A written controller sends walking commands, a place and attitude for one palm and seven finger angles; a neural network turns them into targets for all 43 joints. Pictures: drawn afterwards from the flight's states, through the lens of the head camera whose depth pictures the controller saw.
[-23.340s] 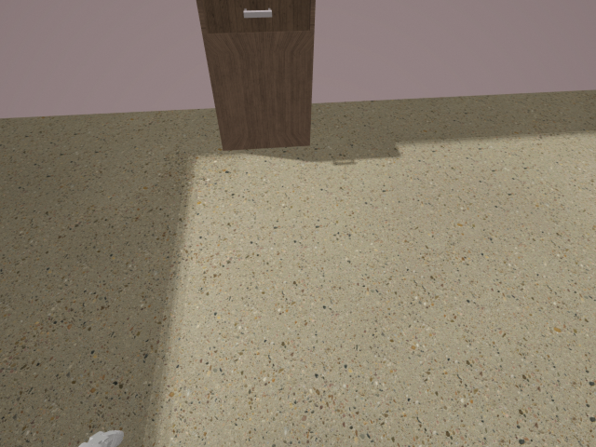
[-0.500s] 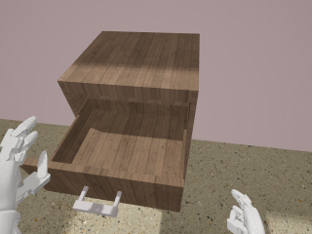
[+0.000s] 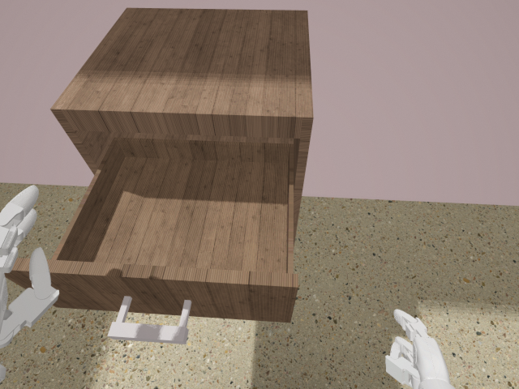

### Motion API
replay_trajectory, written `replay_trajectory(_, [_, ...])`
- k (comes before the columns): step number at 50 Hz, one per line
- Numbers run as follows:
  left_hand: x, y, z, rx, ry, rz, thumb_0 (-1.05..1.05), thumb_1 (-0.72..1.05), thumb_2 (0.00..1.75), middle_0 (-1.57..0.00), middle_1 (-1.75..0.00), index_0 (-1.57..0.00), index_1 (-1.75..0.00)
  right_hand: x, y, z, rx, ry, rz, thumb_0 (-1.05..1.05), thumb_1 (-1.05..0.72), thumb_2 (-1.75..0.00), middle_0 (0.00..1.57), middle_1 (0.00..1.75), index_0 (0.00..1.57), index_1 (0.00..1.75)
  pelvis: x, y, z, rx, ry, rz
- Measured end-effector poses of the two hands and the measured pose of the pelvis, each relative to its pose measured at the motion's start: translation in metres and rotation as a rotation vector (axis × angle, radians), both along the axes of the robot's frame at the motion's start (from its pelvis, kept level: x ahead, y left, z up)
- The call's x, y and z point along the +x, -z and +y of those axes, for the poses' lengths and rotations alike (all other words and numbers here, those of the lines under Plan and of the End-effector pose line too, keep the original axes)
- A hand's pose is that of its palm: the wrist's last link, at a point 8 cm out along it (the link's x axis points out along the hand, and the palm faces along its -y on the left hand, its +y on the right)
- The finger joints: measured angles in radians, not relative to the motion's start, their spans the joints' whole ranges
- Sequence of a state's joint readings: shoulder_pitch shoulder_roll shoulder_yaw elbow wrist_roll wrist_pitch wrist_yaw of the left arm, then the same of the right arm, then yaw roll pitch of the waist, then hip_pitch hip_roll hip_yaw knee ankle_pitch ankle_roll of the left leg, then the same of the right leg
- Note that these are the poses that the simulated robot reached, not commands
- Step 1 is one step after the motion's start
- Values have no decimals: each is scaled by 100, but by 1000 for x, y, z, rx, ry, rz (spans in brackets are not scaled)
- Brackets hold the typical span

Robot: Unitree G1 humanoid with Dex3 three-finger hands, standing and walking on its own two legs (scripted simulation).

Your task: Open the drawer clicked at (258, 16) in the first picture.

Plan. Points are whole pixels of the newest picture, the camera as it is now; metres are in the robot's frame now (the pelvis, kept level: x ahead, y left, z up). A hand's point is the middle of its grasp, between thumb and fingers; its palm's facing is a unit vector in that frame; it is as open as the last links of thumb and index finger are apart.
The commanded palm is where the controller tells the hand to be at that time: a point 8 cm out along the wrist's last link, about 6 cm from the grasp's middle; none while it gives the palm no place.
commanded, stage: step back with the hand held close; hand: left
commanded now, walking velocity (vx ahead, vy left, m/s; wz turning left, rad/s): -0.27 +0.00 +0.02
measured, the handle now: (152, 318) +0.23 +0.19 -0.05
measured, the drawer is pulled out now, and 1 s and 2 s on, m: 0.30 0.30 0.30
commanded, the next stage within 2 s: stop stepping back and stand still in 1.22 s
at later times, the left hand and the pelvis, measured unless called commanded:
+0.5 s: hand (12, 351) +0.14 +0.24 +0.16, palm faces +0.38 -0.81 -0.45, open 7.5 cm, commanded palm +0.07 +0.28 +0.18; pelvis -0.05 +0.00 -0.01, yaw +0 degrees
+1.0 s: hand out of the picture +0.09 +0.24 +0.15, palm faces +0.35 -0.81 -0.47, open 7.4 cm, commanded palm +0.01 +0.28 +0.18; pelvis -0.11 +0.00 -0.01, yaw +3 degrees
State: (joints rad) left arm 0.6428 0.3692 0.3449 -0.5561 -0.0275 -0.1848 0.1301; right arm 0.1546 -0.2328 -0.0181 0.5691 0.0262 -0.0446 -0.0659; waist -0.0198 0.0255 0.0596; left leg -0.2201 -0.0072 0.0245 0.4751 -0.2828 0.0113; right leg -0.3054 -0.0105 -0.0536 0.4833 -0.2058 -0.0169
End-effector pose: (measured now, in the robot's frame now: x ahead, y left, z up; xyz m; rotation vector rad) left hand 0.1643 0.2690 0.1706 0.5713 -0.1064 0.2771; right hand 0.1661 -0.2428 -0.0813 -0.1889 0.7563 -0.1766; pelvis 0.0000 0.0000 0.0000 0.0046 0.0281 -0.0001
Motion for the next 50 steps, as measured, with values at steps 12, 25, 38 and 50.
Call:
replay_trajectory(12, [-32, -4, 12, 17, -11, -71, 1, 89, 90, -21, -30, -21, -30, -18, -1, 18, -7, -34, -27, 1, -90, -90, 20, 30, 20, 30, -24, 8, 4, 6, -8, 7])
replay_trajectory(25, [-61, -4, 6, -26, -20, -154, 1, 88, 90, -21, -30, -21, -30, -48, 0, 18, -21, -67, -39, 1, -90, -90, 20, 30, 21, 30, -53, 12, 2, -7, -9, 5])
replay_trajectory(38, [-75, -4, 7, 48, -5, -148, 1, 89, 90, -21, -30, -21, -30, -75, 9, 10, -24, -44, -21, 1, -90, -90, 20, 30, 20, 30, -71, 17, -5, 1, -13, 7])
replay_trajectory(50, [-117, 3, 5, -19, -1, -118, 1, 88, 90, -21, -30, -21, -30, -98, -4, 6, -67, -68, 9, 1, -90, -90, 20, 30, 20, 30, -106, 11, -4, 12, -46, 20])
